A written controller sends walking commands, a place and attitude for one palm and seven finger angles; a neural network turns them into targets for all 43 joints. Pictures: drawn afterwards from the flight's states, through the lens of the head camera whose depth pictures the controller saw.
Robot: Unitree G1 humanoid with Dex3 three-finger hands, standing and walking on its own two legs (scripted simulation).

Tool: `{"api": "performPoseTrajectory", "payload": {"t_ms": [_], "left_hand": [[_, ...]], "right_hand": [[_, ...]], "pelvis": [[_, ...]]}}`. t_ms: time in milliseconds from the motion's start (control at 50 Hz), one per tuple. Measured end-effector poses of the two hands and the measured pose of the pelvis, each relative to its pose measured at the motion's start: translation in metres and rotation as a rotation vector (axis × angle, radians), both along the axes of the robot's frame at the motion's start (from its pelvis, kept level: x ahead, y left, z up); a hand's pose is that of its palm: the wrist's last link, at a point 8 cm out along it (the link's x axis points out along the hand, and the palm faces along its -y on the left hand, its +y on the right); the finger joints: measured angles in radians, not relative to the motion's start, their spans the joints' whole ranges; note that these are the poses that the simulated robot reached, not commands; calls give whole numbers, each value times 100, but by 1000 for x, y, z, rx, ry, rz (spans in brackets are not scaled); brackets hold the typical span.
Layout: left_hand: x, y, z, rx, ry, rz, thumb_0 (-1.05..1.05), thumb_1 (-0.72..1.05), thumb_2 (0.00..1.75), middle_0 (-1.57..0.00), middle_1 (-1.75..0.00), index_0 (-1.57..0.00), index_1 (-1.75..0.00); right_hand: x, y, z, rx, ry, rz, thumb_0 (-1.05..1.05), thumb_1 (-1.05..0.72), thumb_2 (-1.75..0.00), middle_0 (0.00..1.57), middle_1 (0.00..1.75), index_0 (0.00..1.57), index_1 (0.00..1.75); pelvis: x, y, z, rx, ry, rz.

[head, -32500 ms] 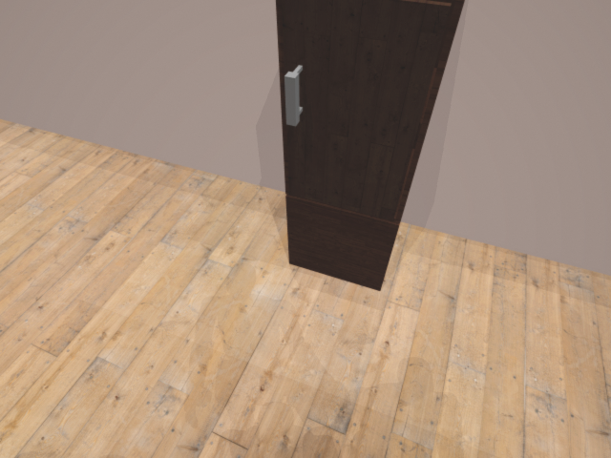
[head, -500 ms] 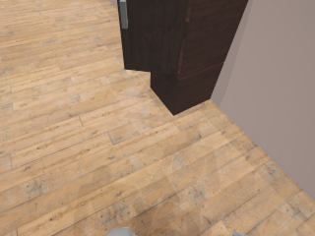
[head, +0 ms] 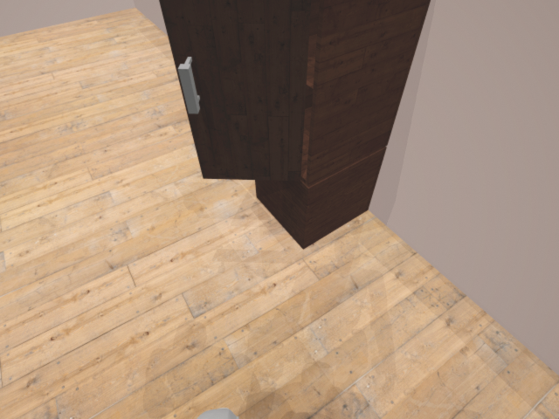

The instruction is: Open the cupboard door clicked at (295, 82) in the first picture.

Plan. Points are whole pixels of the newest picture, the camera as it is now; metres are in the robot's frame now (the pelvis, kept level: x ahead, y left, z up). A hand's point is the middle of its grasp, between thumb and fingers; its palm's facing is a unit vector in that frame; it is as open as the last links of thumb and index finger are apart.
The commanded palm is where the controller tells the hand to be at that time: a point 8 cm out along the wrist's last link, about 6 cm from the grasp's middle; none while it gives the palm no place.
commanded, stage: take the last steps up to it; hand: left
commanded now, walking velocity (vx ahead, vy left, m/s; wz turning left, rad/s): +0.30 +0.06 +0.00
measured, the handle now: (191, 85) +0.88 +0.27 +0.02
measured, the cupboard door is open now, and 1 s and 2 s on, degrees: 53 53 53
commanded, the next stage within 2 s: come to a stop and stand still in 0.58 s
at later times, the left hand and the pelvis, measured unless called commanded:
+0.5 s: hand (146, 366) +0.23 +0.26 -0.17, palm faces +0.00 -0.99 -0.17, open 7.3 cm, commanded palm none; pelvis +0.17 +0.08 +0.00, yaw -3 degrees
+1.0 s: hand (174, 309) +0.35 +0.24 -0.19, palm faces -0.02 -0.98 -0.21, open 7.3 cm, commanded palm none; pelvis +0.29 +0.05 -0.01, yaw -4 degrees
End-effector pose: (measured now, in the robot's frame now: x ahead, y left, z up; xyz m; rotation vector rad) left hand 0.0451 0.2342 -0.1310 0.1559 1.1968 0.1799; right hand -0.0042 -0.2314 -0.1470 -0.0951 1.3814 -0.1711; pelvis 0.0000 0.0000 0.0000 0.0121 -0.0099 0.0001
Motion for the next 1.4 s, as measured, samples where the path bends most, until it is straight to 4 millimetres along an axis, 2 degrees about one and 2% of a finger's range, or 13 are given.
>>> {"api": "performPoseTrajectory", "payload": {"t_ms": [180,220,260,340,500,620,700,800,920,1060,1220,1300,1400], "left_hand": [[-31,34,-26,-67,258,90,0,93,90,-20,-30,-20,-30],[-28,44,-38,-84,312,88,0,92,90,-20,-30,-20,-30],[-14,53,-41,-86,335,69,1,92,90,-20,-30,-20,-30],[44,67,-34,-80,261,38,1,91,90,-20,-30,-19,-30],[183,73,-11,-49,44,-48,1,92,90,-20,-30,-19,-30],[272,57,-3,-19,-40,-133,1,92,90,-20,-30,-19,-30],[308,41,-9,-8,-75,-148,1,92,90,-20,-30,-19,-30],[310,32,-14,-29,-22,-98,0,92,90,-20,-30,-20,-30],[308,47,-28,-22,73,-59,-1,94,90,-20,-30,-20,-30],[298,54,-23,16,136,-42,0,92,90,-20,-30,-20,-30],[282,46,-15,41,135,-31,1,91,90,-20,-30,-20,-30],[275,42,-18,8,144,-32,1,91,90,-20,-30,-20,-30],[272,43,-27,-18,134,-42,1,91,90,-20,-30,-20,-30]], "right_hand": [[156,42,8,-28,-204,111,0,-91,-90,20,29,20,29],[184,52,4,-55,-262,116,0,-91,-90,20,29,20,29],[197,61,6,-69,-282,108,0,-91,-90,20,29,20,29],[196,76,9,-66,-231,77,0,-91,-90,20,29,20,29],[168,77,10,-57,-55,-8,-1,-93,-90,20,30,20,30],[152,77,-1,-5,83,-83,0,-92,-90,20,30,20,30],[159,72,-15,25,149,-107,0,-91,-90,20,30,20,29],[209,65,-8,-2,124,-93,0,-91,-90,20,29,20,29],[283,64,-8,-40,-1,-56,0,-91,-90,20,29,20,29],[340,39,-4,-76,-104,-14,0,-93,-90,20,30,20,30],[364,12,-1,-89,-128,3,0,-92,-90,20,29,20,29],[363,17,5,-95,-137,14,0,-91,-90,20,29,20,29],[349,33,6,-94,-136,24,0,-91,-90,20,29,20,29]], "pelvis": [[72,43,-11,-17,-13,-6],[87,56,-22,-29,-14,-18],[98,64,-23,-18,-19,-31],[120,74,-13,-13,-8,-38],[169,78,0,-7,4,-47],[211,62,-5,7,5,-58],[238,50,-16,2,1,-58],[264,49,-9,-13,-6,-46],[289,55,-14,-18,-5,-64],[293,47,-13,2,3,-70],[290,36,-11,1,6,-51],[289,40,-9,5,3,-54],[284,51,-12,-23,-2,-63]]}}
